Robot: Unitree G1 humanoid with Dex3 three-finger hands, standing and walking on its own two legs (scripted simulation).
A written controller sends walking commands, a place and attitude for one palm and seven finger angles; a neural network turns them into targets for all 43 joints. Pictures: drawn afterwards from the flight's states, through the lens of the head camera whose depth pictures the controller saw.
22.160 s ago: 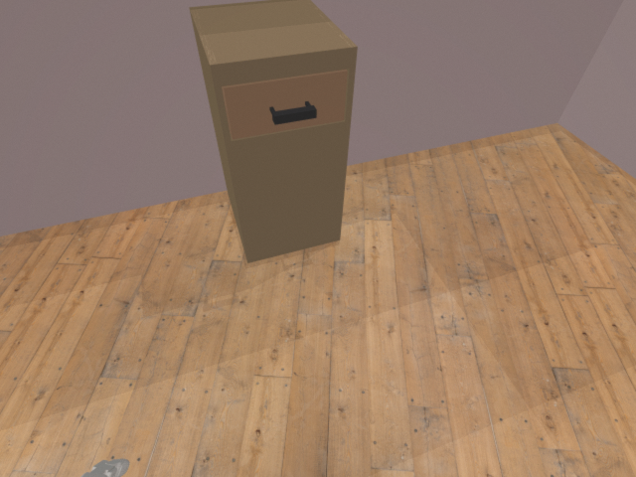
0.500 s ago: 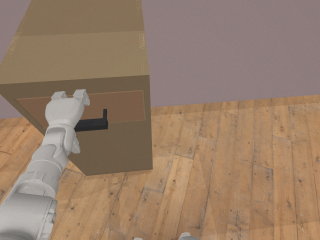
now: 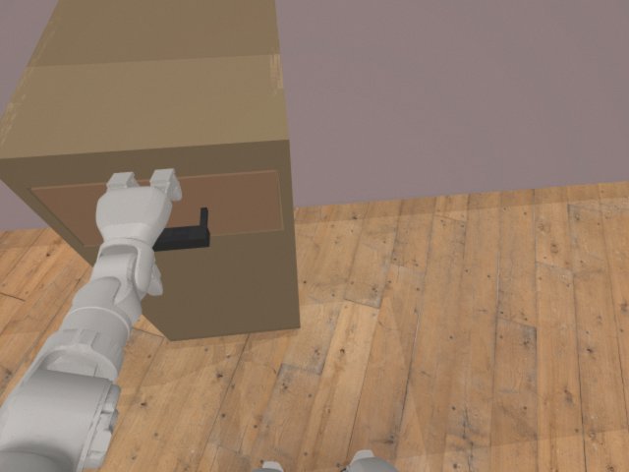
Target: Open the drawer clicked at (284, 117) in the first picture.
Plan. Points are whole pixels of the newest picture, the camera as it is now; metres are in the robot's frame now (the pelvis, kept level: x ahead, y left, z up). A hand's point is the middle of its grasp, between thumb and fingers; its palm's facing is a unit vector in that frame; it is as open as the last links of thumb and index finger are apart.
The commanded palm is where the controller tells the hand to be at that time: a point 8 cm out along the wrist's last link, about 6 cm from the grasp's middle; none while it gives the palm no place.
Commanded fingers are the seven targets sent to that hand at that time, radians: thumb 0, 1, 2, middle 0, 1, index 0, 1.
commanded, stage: re-aim the fingers above the handle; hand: left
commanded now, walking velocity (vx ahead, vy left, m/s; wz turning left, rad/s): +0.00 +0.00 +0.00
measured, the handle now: (170, 227) +0.49 +0.24 -0.06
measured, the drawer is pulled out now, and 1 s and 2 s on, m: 0.00 0.00 0.00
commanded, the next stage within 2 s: lower the fingers behind the handle in 1.60 s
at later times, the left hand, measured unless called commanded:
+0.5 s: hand (140, 245) +0.42 +0.25 -0.01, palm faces -0.05 -0.02 -1.00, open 13.8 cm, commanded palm +0.41 +0.24 +0.05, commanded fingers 0.00 -0.50 0.30 -0.30 -1.20 -0.30 -1.20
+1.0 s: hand (145, 238) +0.43 +0.24 -0.01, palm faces -0.07 -0.03 -1.00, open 13.8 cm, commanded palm +0.42 +0.23 +0.05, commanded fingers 0.00 -0.50 0.30 -0.30 -1.20 -0.30 -1.20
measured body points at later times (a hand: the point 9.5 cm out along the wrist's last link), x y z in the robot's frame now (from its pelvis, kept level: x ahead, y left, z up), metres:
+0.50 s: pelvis -0.01 -0.01 +0.00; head +0.09 +0.00 +0.44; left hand +0.42 +0.25 +0.05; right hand +0.05 -0.28 -0.13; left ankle -0.03 +0.08 -0.70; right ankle +0.01 -0.10 -0.70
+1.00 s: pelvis +0.00 +0.00 +0.00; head +0.09 +0.00 +0.44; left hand +0.43 +0.24 +0.05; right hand +0.04 -0.27 -0.13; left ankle -0.03 +0.08 -0.70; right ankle +0.01 -0.10 -0.70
